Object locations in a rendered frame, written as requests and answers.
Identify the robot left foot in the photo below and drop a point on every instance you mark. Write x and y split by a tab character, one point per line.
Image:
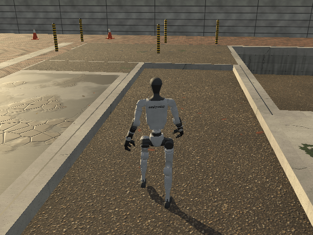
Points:
142	183

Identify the left robot upper arm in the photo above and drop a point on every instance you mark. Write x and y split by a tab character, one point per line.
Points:
138	111

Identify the right robot upper arm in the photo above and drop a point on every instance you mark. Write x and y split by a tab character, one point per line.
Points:
174	110

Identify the left robot hand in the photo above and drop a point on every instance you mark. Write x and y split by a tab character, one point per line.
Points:
126	144

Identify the right robot hand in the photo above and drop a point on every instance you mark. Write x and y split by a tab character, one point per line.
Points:
175	131

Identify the left robot shin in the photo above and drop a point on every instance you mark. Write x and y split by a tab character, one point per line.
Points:
143	167

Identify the robot right forearm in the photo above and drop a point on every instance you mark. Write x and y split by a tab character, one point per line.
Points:
179	126

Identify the robot left forearm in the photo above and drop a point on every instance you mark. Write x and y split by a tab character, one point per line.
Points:
131	131

